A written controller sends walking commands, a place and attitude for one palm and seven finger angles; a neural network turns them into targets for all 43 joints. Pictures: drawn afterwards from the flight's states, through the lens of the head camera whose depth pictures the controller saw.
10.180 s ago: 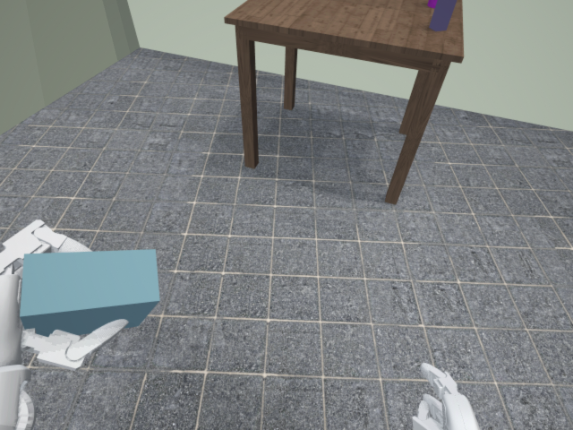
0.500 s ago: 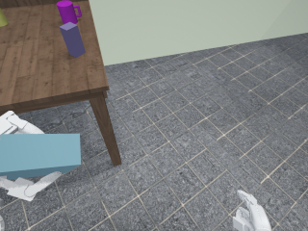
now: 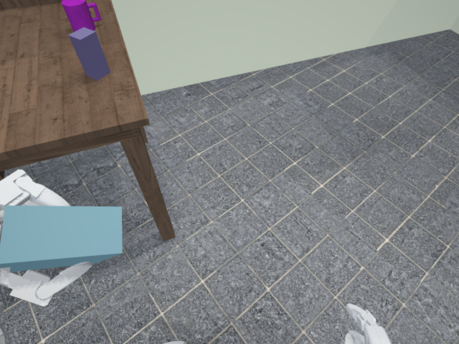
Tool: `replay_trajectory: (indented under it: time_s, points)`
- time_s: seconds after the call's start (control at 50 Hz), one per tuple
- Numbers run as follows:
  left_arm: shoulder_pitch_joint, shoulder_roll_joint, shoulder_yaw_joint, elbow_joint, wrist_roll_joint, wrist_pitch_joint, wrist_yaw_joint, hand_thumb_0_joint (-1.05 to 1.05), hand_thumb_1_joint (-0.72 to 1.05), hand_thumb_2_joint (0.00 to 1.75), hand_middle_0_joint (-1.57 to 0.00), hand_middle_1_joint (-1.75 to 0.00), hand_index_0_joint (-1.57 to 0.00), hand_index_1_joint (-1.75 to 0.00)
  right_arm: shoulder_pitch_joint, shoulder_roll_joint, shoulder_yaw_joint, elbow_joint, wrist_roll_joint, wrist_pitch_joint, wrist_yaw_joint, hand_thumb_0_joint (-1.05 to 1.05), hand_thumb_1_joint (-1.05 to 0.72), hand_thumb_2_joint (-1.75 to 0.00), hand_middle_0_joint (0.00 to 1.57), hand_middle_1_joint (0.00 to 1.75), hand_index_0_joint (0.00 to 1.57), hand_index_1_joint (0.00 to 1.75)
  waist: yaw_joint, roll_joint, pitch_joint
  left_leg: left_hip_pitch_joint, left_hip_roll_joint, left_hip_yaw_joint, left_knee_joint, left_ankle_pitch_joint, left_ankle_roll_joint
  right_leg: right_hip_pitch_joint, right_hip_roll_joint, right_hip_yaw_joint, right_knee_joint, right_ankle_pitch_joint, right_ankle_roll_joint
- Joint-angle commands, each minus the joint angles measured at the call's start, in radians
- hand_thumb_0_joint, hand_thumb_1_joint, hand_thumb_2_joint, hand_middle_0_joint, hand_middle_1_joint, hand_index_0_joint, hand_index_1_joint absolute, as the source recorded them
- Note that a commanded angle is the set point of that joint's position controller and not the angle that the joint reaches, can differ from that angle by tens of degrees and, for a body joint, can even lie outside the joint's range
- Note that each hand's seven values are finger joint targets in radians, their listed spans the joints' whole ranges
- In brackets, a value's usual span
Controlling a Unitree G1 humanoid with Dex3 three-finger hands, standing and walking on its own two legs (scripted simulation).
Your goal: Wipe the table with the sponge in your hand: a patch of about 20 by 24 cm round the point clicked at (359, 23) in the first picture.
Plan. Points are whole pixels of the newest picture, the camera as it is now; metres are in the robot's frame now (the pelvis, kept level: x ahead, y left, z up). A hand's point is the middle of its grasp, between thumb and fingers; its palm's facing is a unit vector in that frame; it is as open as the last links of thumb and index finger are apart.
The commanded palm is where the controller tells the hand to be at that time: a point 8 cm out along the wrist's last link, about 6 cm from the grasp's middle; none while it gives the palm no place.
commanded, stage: take the last steps up to it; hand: left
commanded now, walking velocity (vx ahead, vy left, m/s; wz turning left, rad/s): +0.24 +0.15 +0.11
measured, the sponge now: (76, 239) +0.23 +0.20 +0.15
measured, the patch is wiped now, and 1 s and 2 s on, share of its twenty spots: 0.00 0.00 0.00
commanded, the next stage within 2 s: come to a stop and stand still in 0.94 s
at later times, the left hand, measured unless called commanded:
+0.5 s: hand (21, 217) +0.25 +0.27 +0.16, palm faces +0.36 -0.78 -0.51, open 10.0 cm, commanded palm +0.18 +0.31 +0.18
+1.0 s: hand out of the picture +0.33 +0.34 +0.19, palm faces +0.36 -0.78 -0.51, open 9.9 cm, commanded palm +0.27 +0.40 +0.18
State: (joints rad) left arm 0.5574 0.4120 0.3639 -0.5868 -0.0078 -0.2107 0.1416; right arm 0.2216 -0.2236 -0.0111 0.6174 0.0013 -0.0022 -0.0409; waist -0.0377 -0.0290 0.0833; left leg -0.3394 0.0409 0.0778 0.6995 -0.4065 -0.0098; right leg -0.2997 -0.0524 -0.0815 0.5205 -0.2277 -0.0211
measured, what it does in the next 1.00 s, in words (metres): walks ahead: left foot, then right foot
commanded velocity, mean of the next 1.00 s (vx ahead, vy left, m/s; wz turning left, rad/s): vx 0.22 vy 0.15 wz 0.04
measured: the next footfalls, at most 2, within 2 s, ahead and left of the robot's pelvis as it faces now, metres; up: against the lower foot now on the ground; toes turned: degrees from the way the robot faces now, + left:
left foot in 0.06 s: +0.06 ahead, +0.14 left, +0.00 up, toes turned +6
right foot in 0.30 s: +0.07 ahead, -0.07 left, +0.00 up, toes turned -8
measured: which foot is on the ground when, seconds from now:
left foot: up 0.00-0.04, down 0.06-0.32, up 0.34-0.66, down 0.68-1.00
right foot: down 0.00-0.06, up 0.08-0.28, down 0.30-0.70, up 0.72-1.00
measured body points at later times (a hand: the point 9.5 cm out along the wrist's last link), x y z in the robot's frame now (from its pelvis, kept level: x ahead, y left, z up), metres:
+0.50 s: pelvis +0.04 +0.03 +0.00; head +0.08 +0.01 +0.45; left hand +0.22 +0.30 +0.19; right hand +0.21 -0.19 -0.11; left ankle +0.03 +0.17 -0.67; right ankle +0.03 -0.07 -0.74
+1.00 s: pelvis +0.12 +0.11 +0.00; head +0.17 +0.11 +0.45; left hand +0.30 +0.38 +0.22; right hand +0.29 -0.08 -0.10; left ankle +0.10 +0.20 -0.74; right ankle +0.14 +0.02 -0.71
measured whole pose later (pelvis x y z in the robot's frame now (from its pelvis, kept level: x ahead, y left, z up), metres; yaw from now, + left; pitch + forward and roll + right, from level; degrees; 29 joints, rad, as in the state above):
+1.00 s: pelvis +0.12 +0.11 +0.00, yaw +1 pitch +2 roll +0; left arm 0.54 0.42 0.39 -0.62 -0.03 -0.24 0.14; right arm 0.20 -0.13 0.02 0.59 0.01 -0.10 -0.03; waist 0.01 0.02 0.07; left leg -0.22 0.04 0.19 0.49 -0.30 0.04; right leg -0.42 -0.06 -0.17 0.77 -0.38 0.04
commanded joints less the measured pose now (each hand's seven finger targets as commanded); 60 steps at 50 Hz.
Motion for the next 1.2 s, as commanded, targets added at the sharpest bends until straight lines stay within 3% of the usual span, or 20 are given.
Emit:
replay_trajectory:
  time_s: [0.0, 0.04, 0.08, 0.24, 0.26, 0.3, 0.32, 0.4, 0.44, 0.54, 0.62, 0.64, 0.68, 0.72, 0.8, 1.0, 1.02, 1.06, 1.08, 1.18]
  points:
    - [-0.017, 0.134, 0.158, -0.212, -0.017, -0.071, 0.050, 0.00, 0.10, 1.30, -1.20, -1.60, -1.20, -1.60, -0.069, -0.068, -0.045, -0.154, 0.000, -0.080, -0.013, 0.00, -0.90, -0.90, 0.20, 0.30, 0.20, 0.30, 0.026, -0.001, -0.240, 0.186, -0.015, 0.041, -0.287, 0.139, 0.016, 0.119, -0.181, 0.157, -0.066, -0.040, -0.052]
    - [-0.046, 0.113, 0.137, -0.219, -0.016, -0.083, 0.048, 0.00, 0.10, 1.30, -1.20, -1.60, -1.20, -1.60, -0.062, -0.110, -0.061, -0.162, -0.001, -0.094, -0.021, 0.00, -0.90, -0.90, 0.20, 0.30, 0.20, 0.30, 0.029, 0.285, -0.197, 0.280, 0.197, -0.230, -0.380, 0.193, 0.124, -0.099, -0.016, 0.016, 0.216, -0.193, 0.032]
    - [-0.041, 0.132, 0.134, -0.120, 0.004, -0.087, 0.034, 0.00, 0.10, 1.30, -1.20, -1.60, -1.20, -1.60, -0.057, -0.110, -0.067, -0.132, 0.005, -0.111, -0.016, 0.00, -0.90, -0.90, 0.20, 0.30, 0.20, 0.30, 0.033, 0.273, -0.148, 0.194, 0.320, -0.370, -0.431, 0.200, 0.225, -0.197, 0.005, 0.008, 0.475, -0.374, 0.040]
    - [-0.205, 0.094, 0.047, -0.110, 0.007, -0.074, 0.021, 0.00, 0.10, 1.30, -1.20, -1.60, -1.20, -1.60, -0.080, -0.105, -0.048, -0.112, 0.010, -0.142, -0.017, 0.00, -0.90, -0.90, 0.20, 0.30, 0.20, 0.30, 0.047, 0.219, -0.105, 0.015, 0.166, -0.125, -0.275, 0.132, 0.134, 0.117, 0.002, -0.078, 0.005, -0.151, 0.048]
    - [-0.215, 0.110, 0.059, -0.100, 0.013, -0.071, 0.023, 0.00, 0.10, 1.30, -1.20, -1.60, -1.20, -1.60, -0.078, -0.098, -0.045, -0.112, 0.008, -0.137, -0.017, 0.00, -0.90, -0.90, 0.20, 0.30, 0.20, 0.30, 0.046, 0.134, -0.111, -0.062, 0.134, -0.098, -0.187, 0.061, 0.109, 0.204, -0.047, -0.016, -0.088, -0.111, 0.025]
    - [-0.191, 0.184, 0.130, -0.068, 0.005, -0.065, 0.029, 0.00, 0.10, 1.30, -1.20, -1.60, -1.20, -1.60, -0.107, -0.071, -0.045, -0.132, 0.005, -0.118, -0.007, 0.00, -0.90, -0.90, 0.20, 0.30, 0.20, 0.30, 0.058, -0.252, -0.114, -0.327, -0.034, 0.015, 0.294, -0.124, 0.020, 0.299, -0.424, 0.560, -0.281, -0.073, -0.145]
    - [-0.245, 0.182, 0.133, -0.095, -0.013, -0.071, 0.030, 0.00, 0.10, 1.30, -1.20, -1.60, -1.20, -1.60, -0.122, -0.089, -0.050, -0.124, 0.003, -0.115, -0.002, 0.00, -0.90, -0.90, 0.20, 0.30, 0.20, 0.30, 0.050, -0.196, -0.111, -0.341, 0.000, -0.087, 0.454, -0.088, -0.001, 0.246, -0.470, 0.563, -0.315, -0.146, -0.167]
    - [-0.089, 0.170, 0.178, -0.064, -0.022, -0.097, 0.010, 0.00, 0.10, 1.30, -1.20, -1.60, -1.20, -1.60, -0.135, -0.058, -0.031, -0.118, 0.005, -0.068, 0.003, 0.00, -0.90, -0.90, 0.20, 0.30, 0.20, 0.30, 0.045, -0.042, -0.096, -0.321, 0.058, -0.090, 0.446, 0.068, -0.023, 0.184, -0.337, 0.239, -0.244, 0.163, -0.125]
    - [-0.074, 0.152, 0.169, -0.076, -0.015, -0.112, 0.014, 0.00, 0.10, 1.30, -1.20, -1.60, -1.20, -1.60, -0.128, -0.054, -0.028, -0.129, -0.001, -0.063, 0.006, 0.00, -0.90, -0.90, 0.20, 0.30, 0.20, 0.30, 0.042, -0.084, -0.132, -0.270, 0.063, -0.041, 0.281, 0.074, -0.020, 0.225, -0.306, 0.135, -0.203, 0.340, -0.109]
    - [-0.072, 0.128, 0.138, -0.134, -0.012, -0.092, 0.037, 0.00, 0.10, 1.30, -1.20, -1.60, -1.20, -1.60, -0.125, -0.044, -0.037, -0.164, -0.007, -0.083, 0.002, 0.00, -0.90, -0.90, 0.20, 0.30, 0.20, 0.30, 0.075, -0.175, -0.204, -0.088, -0.001, 0.099, -0.045, 0.083, -0.002, 0.276, -0.279, 0.102, -0.131, 0.456, -0.096]
    - [-0.133, 0.126, 0.120, -0.198, -0.006, -0.081, 0.050, 0.00, 0.10, 1.30, -1.20, -1.60, -1.20, -1.60, -0.097, -0.063, -0.061, -0.172, -0.003, -0.090, -0.017, 0.00, -0.90, -0.90, 0.20, 0.30, 0.20, 0.30, 0.043, -0.116, -0.252, 0.151, -0.032, 0.148, -0.269, 0.225, 0.003, 0.226, -0.216, 0.034, 0.026, 0.384, -0.031]
    - [-0.158, 0.130, 0.119, -0.226, -0.007, -0.086, 0.051, 0.00, 0.10, 1.30, -1.20, -1.60, -1.20, -1.60, -0.075, -0.083, -0.073, -0.173, 0.001, -0.093, -0.022, 0.00, -0.90, -0.90, 0.20, 0.30, 0.20, 0.30, 0.020, 0.004, -0.279, 0.276, 0.009, 0.096, -0.293, 0.279, 0.023, 0.134, -0.180, 0.002, 0.176, 0.344, -0.004]
    - [-0.140, 0.135, 0.117, -0.277, 0.001, -0.106, 0.054, 0.00, 0.10, 1.30, -1.20, -1.60, -1.20, -1.60, -0.072, -0.105, -0.086, -0.187, 0.010, -0.101, -0.017, 0.00, -0.90, -0.90, 0.20, 0.30, 0.20, 0.30, 0.035, 0.351, -0.306, 0.498, 0.338, -0.309, -0.311, 0.725, 0.211, -0.233, -0.020, -0.041, 0.573, -0.418, 0.051]
    - [-0.152, 0.181, 0.140, -0.243, 0.005, -0.112, 0.051, 0.00, 0.10, 1.30, -1.20, -1.60, -1.20, -1.60, -0.087, -0.088, -0.070, -0.164, 0.003, -0.123, -0.011, 0.00, -0.90, -0.90, 0.20, 0.30, 0.20, 0.30, 0.028, 0.303, -0.243, 0.368, 0.360, -0.356, -0.360, 0.552, 0.257, -0.301, -0.047, 0.034, 0.733, -0.412, 0.034]
    - [-0.093, 0.155, 0.142, -0.325, -0.010, -0.104, 0.034, 0.00, 0.10, 1.30, -1.20, -1.60, -1.20, -1.60, -0.077, -0.079, -0.071, -0.144, 0.029, -0.152, 0.009, 0.00, -0.90, -0.90, 0.20, 0.30, 0.20, 0.30, 0.043, 0.278, -0.209, 0.326, 0.228, -0.098, -0.341, 0.550, 0.192, -0.311, -0.057, -0.029, 0.577, -0.211, 0.056]
    - [-0.061, 0.117, 0.132, -0.061, -0.035, -0.041, 0.016, 0.00, 0.10, 1.30, -1.20, -1.60, -1.20, -1.60, -0.072, -0.088, -0.042, -0.130, 0.012, -0.119, -0.017, 0.00, -0.90, -0.90, 0.20, 0.30, 0.20, 0.30, 0.042, 0.129, -0.210, 0.190, 0.213, -0.023, -0.202, 0.519, 0.106, 0.068, 0.015, -0.112, -0.016, -0.043, 0.045]
    - [-0.096, 0.122, 0.125, -0.059, -0.029, -0.041, 0.015, 0.00, 0.10, 1.30, -1.20, -1.60, -1.20, -1.60, -0.073, -0.087, -0.039, -0.127, 0.014, -0.110, -0.017, 0.00, -0.90, -0.90, 0.20, 0.30, 0.20, 0.30, 0.041, 0.077, -0.217, 0.125, 0.194, -0.019, -0.102, 0.487, 0.087, 0.164, -0.021, -0.066, -0.092, 0.071, 0.027]
    - [-0.130, 0.160, 0.141, -0.035, -0.025, -0.041, 0.015, 0.00, 0.10, 1.30, -1.20, -1.60, -1.20, -1.60, -0.092, -0.063, -0.025, -0.162, 0.010, -0.099, -0.011, 0.00, -0.90, -0.90, 0.20, 0.30, 0.20, 0.30, 0.036, -0.247, -0.232, -0.196, -0.021, 0.056, 0.285, -0.023, -0.007, 0.378, -0.342, 0.383, -0.112, 0.709, -0.139]
    - [-0.168, 0.156, 0.149, -0.025, -0.033, -0.047, 0.018, 0.00, 0.10, 1.30, -1.20, -1.60, -1.20, -1.60, -0.115, -0.062, -0.016, -0.160, 0.014, -0.109, -0.001, 0.00, -0.90, -0.90, 0.20, 0.30, 0.20, 0.30, 0.043, -0.213, -0.211, -0.217, -0.004, -0.059, 0.391, -0.172, -0.028, 0.328, -0.435, 0.397, -0.126, 0.827, -0.179]
    - [-0.110, 0.158, 0.140, -0.150, -0.013, -0.063, 0.038, 0.00, 0.10, 1.30, -1.20, -1.60, -1.20, -1.60, -0.155, -0.036, 0.010, -0.157, 0.007, -0.077, -0.012, 0.00, -0.90, -0.90, 0.20, 0.30, 0.20, 0.30, 0.039, -0.075, -0.189, -0.128, 0.012, -0.042, 0.344, -0.053, -0.039, 0.217, -0.290, 0.118, -0.090, 0.781, -0.103]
